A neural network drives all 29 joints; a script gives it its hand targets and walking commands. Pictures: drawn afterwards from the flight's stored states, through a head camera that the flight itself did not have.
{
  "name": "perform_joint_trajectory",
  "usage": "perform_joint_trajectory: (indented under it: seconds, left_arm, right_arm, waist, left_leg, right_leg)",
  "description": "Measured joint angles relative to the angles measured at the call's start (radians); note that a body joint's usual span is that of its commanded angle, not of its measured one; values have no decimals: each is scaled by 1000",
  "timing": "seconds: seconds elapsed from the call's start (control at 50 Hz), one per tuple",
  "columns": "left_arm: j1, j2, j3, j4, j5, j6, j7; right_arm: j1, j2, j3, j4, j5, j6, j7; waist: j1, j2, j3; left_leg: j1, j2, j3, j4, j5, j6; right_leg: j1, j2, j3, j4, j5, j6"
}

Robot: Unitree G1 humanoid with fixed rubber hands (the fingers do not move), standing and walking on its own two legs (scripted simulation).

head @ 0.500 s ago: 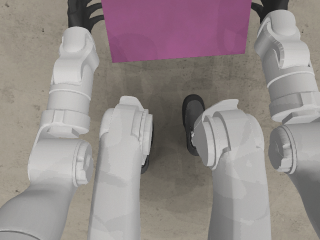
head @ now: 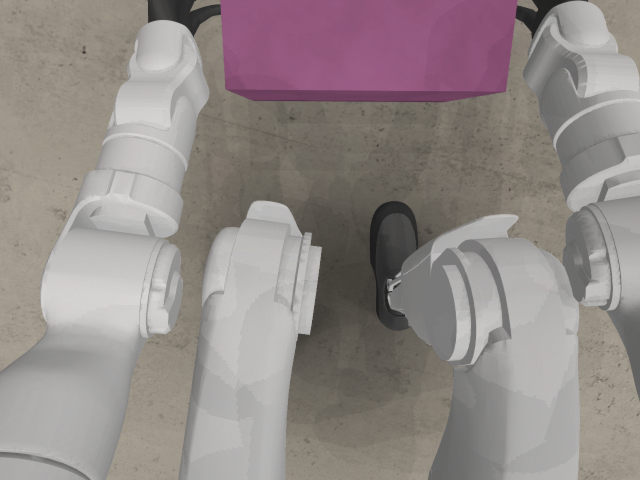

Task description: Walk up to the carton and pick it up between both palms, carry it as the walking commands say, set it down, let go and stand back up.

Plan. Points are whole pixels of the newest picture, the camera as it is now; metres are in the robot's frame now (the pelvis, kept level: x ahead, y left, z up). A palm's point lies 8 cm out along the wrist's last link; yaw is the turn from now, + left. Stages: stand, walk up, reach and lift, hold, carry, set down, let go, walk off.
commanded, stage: set down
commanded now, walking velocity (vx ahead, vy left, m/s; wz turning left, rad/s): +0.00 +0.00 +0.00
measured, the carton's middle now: (358, 30) +0.53 -0.01 -0.24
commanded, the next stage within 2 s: none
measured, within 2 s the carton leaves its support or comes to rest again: rests again in 0.32 s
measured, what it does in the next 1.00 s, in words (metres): stands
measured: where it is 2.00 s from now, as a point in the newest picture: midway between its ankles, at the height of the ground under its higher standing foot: (336, 304)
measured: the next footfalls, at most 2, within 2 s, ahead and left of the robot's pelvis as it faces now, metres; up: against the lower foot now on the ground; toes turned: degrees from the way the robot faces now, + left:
none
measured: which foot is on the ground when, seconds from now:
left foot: down 0.00-1.00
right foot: down 0.00-1.00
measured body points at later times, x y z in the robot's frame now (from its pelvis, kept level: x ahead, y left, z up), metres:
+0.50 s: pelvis +0.01 -0.01 +0.00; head +0.34 +0.01 +0.30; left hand +0.52 +0.18 -0.16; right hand +0.53 -0.19 -0.16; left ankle +0.12 +0.09 -0.31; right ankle +0.18 -0.10 -0.31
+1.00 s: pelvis +0.01 -0.01 +0.00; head +0.35 +0.01 +0.30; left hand +0.52 +0.18 -0.17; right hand +0.54 -0.19 -0.16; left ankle +0.12 +0.09 -0.31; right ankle +0.18 -0.10 -0.31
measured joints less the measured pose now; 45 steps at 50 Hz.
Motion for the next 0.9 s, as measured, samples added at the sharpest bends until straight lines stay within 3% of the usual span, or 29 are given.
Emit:
perform_joint_trajectory:
  seconds: [0.22,0.4,0.9]
  left_arm:
    - [10,-19,32,11,24,-25,5]
    - [31,-23,25,91,33,-33,-12]
    - [17,-8,-37,233,-17,-119,-52]
  right_arm:
    - [-7,5,15,42,21,-57,7]
    - [24,39,26,104,19,-84,-2]
    - [19,71,25,214,-12,-179,1]
  waist:
    - [-9,23,-15]
    - [-2,19,-113]
    - [-1,21,-173]
  left_leg:
    - [-14,-11,-1,-7,8,0]
    - [-55,-10,-12,-4,-7,-12]
    - [-79,-14,-16,-3,-28,-25]
  right_leg:
    - [-6,-10,1,-3,-4,0]
    - [-54,-11,-10,0,-11,-14]
    - [-87,-18,-15,10,-29,-32]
